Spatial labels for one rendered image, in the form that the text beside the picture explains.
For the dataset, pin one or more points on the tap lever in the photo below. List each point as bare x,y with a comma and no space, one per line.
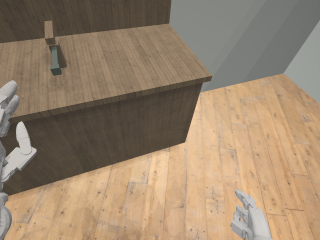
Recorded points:
55,67

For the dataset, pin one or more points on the right robot hand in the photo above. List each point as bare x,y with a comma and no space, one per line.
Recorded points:
254,222

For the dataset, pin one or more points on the counter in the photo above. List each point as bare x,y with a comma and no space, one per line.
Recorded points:
129,84

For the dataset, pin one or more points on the left robot forearm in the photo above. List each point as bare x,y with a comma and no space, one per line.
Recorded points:
5,216

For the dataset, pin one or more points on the left robot hand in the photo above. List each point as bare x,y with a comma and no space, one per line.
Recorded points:
19,157

